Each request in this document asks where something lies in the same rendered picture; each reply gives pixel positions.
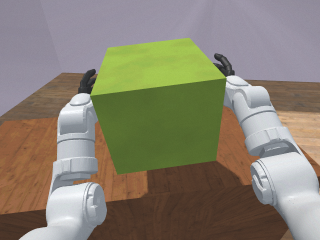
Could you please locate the pedestal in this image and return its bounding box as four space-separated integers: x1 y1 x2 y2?
0 105 320 240

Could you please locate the robot left forearm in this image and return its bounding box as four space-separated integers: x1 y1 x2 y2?
46 93 98 224

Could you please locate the right robot upper arm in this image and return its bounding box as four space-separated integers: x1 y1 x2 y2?
250 152 320 240

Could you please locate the robot right hand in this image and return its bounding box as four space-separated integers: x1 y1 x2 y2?
213 53 235 77

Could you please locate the left robot upper arm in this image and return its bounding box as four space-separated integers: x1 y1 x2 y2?
19 182 107 240

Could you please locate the robot left hand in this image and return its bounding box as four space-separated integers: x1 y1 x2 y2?
78 69 97 95

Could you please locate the carton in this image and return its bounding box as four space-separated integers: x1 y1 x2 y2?
90 38 227 175

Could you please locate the robot right forearm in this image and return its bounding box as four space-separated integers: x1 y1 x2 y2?
223 75 320 193

